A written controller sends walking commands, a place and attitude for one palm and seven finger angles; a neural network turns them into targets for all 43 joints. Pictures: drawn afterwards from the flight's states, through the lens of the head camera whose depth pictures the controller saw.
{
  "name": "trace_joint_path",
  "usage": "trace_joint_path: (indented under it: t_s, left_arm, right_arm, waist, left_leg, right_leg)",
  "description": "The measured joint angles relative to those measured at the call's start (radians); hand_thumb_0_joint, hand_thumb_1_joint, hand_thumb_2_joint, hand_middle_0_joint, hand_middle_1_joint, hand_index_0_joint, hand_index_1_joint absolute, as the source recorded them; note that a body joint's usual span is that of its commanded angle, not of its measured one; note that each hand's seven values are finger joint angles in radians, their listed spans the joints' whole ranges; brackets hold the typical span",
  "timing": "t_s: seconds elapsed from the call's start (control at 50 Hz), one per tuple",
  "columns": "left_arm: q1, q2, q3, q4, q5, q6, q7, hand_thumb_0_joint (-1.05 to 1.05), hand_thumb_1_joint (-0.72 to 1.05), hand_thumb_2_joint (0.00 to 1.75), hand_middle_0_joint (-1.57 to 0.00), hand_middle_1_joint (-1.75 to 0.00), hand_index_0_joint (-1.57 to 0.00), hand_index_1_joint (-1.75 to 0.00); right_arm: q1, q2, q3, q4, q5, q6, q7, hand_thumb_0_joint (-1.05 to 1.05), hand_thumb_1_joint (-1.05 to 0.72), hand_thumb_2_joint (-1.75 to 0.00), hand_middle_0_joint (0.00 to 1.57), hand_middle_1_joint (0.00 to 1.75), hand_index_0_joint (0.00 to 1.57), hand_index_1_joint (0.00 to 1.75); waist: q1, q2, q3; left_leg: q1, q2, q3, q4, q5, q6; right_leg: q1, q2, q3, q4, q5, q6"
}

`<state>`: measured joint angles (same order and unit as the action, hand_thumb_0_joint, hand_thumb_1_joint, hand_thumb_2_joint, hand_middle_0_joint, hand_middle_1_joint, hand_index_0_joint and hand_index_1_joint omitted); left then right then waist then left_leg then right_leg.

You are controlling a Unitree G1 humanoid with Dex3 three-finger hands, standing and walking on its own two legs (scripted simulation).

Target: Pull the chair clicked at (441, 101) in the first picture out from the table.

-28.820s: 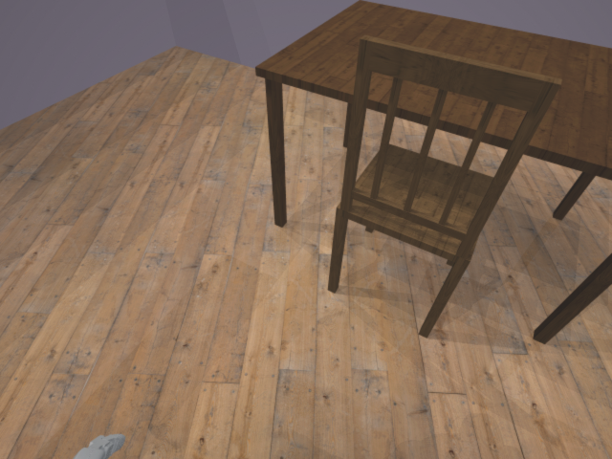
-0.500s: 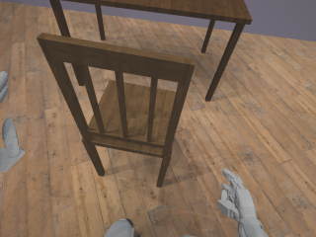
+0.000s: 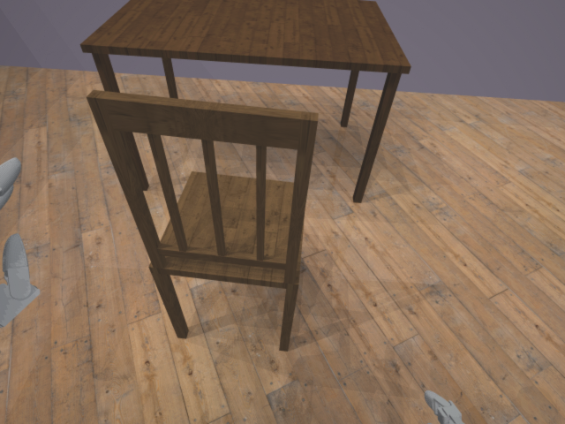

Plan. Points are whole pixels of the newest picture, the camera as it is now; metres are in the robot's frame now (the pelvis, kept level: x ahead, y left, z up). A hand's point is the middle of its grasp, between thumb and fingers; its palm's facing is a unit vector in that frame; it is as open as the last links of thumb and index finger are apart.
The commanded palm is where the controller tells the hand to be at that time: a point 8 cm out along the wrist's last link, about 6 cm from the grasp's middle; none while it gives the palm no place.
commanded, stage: stop stepping back and stand still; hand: left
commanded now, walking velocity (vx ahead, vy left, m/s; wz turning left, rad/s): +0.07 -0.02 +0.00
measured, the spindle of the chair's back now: (215, 204) +0.56 +0.15 -0.05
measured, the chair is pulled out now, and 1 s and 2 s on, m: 0.58 0.58 0.58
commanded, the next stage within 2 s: let the arm hang, fingers relaxed in 0.08 s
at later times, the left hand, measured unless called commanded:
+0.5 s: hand out of the picture +0.08 +0.16 -0.16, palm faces +0.08 -0.99 -0.11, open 6.8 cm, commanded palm none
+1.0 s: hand out of the picture -0.02 +0.18 -0.16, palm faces +0.01 -0.98 -0.22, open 7.4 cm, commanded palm none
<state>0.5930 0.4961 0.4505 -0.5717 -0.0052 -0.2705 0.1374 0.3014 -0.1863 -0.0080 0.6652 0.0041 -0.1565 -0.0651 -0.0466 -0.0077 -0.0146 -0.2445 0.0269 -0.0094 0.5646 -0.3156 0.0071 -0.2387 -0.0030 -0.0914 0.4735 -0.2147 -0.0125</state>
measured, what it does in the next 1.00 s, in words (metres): stands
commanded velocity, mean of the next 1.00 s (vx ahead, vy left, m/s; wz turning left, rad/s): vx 0.00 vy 0.00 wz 0.00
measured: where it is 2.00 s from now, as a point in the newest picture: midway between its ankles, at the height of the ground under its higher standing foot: outside the picture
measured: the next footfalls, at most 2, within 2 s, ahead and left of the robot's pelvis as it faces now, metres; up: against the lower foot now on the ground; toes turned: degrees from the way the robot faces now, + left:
none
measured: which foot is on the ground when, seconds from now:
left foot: down 0.00-1.00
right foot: down 0.00-1.00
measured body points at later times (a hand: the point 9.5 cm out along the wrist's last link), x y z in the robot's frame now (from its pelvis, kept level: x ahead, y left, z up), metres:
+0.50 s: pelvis -0.01 +0.00 +0.00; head +0.00 +0.04 +0.45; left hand +0.07 +0.21 -0.15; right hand +0.07 -0.23 -0.12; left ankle -0.01 +0.12 -0.73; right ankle +0.01 -0.12 -0.73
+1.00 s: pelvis -0.01 +0.00 +0.00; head +0.01 -0.01 +0.45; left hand -0.02 +0.23 -0.15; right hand -0.04 -0.21 -0.16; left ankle -0.01 +0.12 -0.73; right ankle +0.01 -0.12 -0.73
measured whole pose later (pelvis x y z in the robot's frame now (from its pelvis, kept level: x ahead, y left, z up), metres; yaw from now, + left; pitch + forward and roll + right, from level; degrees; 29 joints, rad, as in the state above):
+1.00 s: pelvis -0.01 +0.00 +0.00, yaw +0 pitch -1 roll +0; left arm 0.33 0.17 -0.02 1.03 0.01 0.02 0.03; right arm 0.39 -0.14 0.02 1.03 -0.01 0.00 -0.02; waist 0.00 0.02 0.04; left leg -0.21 -0.01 -0.01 0.46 -0.24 0.01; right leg -0.24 -0.03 -0.08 0.47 -0.21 -0.01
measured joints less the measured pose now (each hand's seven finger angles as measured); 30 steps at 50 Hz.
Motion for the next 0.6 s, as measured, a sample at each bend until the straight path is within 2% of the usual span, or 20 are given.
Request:
trace_joint_path:
  t_s: [0.04,0.08,0.18,0.22,0.28,0.34,0.4,0.42,0.44,0.5,0.6]
  left_arm:
    - [0.014,0.018,0.034,0.022,-0.014,-0.014,0.001,0.01,0.89,0.9,-0.22,-0.3,-0.21,-0.3]
    - [0.014,0.006,0.05,0.067,-0.027,-0.005,0.003,0.01,0.89,0.9,-0.22,-0.3,-0.21,-0.3]
    - [-0.037,-0.095,0.007,0.211,-0.033,0.061,0.013,0.0,0.89,0.9,-0.21,-0.3,-0.21,-0.3]
    - [-0.11,-0.127,-0.076,0.356,0.002,0.084,-0.019,0.0,0.9,0.9,-0.21,-0.3,-0.2,-0.3]
    - [-0.229,-0.198,-0.226,0.668,0.029,0.215,-0.079,0.0,0.9,0.9,-0.2,-0.3,-0.19,-0.3]
    - [-0.282,-0.269,-0.354,0.964,0.038,0.302,-0.112,0.0,0.91,0.9,-0.2,-0.29,-0.19,-0.3]
    - [-0.279,-0.332,-0.449,1.178,0.035,0.34,-0.132,0.01,0.91,0.9,-0.2,-0.29,-0.19,-0.3]
    - [-0.272,-0.351,-0.466,1.23,0.026,0.342,-0.133,0.0,0.92,0.9,-0.2,-0.29,-0.19,-0.3]
    - [-0.277,-0.364,-0.445,1.253,0.003,0.325,-0.117,-0.03,0.95,0.9,-0.2,-0.3,-0.2,-0.3]
    - [-0.304,-0.335,-0.444,1.305,0.011,0.297,-0.109,-0.08,1.02,0.9,-0.21,-0.3,-0.2,-0.3]
    - [-0.294,-0.291,-0.459,1.416,0.023,0.302,-0.118,-0.06,0.99,0.9,-0.21,-0.3,-0.2,-0.3]
  right_arm:
    - [-0.011,0.0,0.002,0.004,0.007,0.018,0.0,0.01,-0.91,-0.9,0.2,0.3,0.2,0.3]
    - [-0.018,-0.004,0.004,0.009,0.012,0.03,-0.005,0.01,-0.91,-0.9,0.2,0.3,0.2,0.3]
    - [-0.03,-0.016,0.009,0.012,0.015,0.033,-0.021,0.01,-0.91,-0.9,0.2,0.3,0.2,0.3]
    - [-0.046,-0.024,-0.012,0.045,0.006,0.014,0.018,0.01,-0.91,-0.9,0.2,0.3,0.2,0.3]
    - [-0.089,-0.041,-0.01,0.086,-0.015,0.083,0.053,0.01,-0.91,-0.9,0.2,0.3,0.2,0.3]
    - [-0.112,-0.027,0.003,0.107,-0.028,0.127,0.067,0.01,-0.91,-0.9,0.2,0.3,0.2,0.3]
    - [-0.102,0.004,0.025,0.134,-0.031,0.142,0.069,0.01,-0.91,-0.9,0.2,0.3,0.2,0.3]
    - [-0.093,0.013,0.031,0.146,-0.031,0.144,0.068,0.01,-0.91,-0.9,0.2,0.3,0.2,0.3]
    - [-0.079,0.021,0.034,0.158,-0.03,0.145,0.066,0.01,-0.91,-0.9,0.2,0.3,0.2,0.3]
    - [-0.045,0.033,0.039,0.203,-0.028,0.156,0.059,0.01,-0.91,-0.9,0.2,0.3,0.2,0.3]
    - [0.001,0.016,0.017,0.246,-0.026,0.171,0.049,0.0,-0.92,-0.9,0.2,0.3,0.2,0.3]
  waist:
    - [0.015,0.016,-0.012]
    - [0.03,0.025,-0.024]
    - [0.051,0.028,-0.032]
    - [0.054,0.035,-0.041]
    - [0.059,0.045,-0.042]
    - [0.041,0.022,-0.012]
    - [0.03,-0.034,0.022]
    - [0.031,-0.049,0.031]
    - [0.035,-0.061,0.04]
    - [0.059,-0.072,0.062]
    - [0.051,-0.026,0.069]
  left_leg:
    - [-0.009,0.002,0.001,0.008,-0.018,0.007]
    - [0.0,-0.002,0.01,-0.012,-0.002,0.011]
    - [0.049,-0.026,0.031,-0.082,0.028,0.009]
    - [0.026,-0.04,0.017,-0.069,0.03,0.011]
    - [-0.018,-0.053,0.004,-0.02,0.017,0.013]
    - [-0.026,-0.059,0.0,0.014,0.003,0.014]
    - [-0.003,-0.059,0.003,0.006,0.007,0.011]
    - [0.004,-0.054,0.002,0.001,0.01,0.01]
    - [0.004,-0.049,-0.006,-0.003,0.015,0.009]
    - [0.009,-0.035,-0.018,-0.023,0.034,0.002]
    - [0.014,-0.027,-0.014,-0.047,0.052,0.003]
  right_leg:
    - [-0.009,0.005,0.005,0.0,-0.008,-0.001]
    - [-0.011,0.003,0.017,-0.001,-0.014,0.001]
    - [0.003,-0.021,0.038,-0.004,-0.018,0.017]
    - [-0.02,-0.036,0.025,0.025,-0.028,0.018]
    - [-0.057,-0.052,0.012,0.076,-0.055,0.021]
    - [-0.067,-0.059,0.01,0.117,-0.072,0.017]
    - [-0.05,-0.059,0.013,0.12,-0.073,0.017]
    - [-0.041,-0.054,0.012,0.108,-0.067,0.018]
    - [-0.033,-0.049,0.004,0.092,-0.057,0.017]
    - [-0.009,-0.033,-0.01,0.039,-0.023,0.008]
    - [0.005,-0.023,-0.007,-0.014,0.014,0.006]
